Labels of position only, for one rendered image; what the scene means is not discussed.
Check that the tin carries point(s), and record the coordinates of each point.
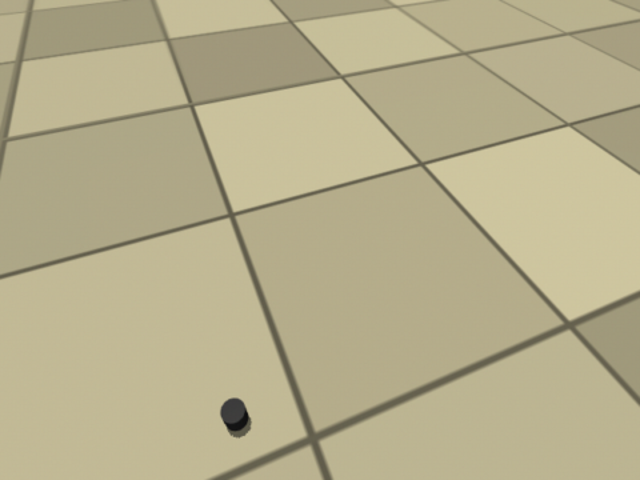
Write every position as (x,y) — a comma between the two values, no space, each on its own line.
(234,414)

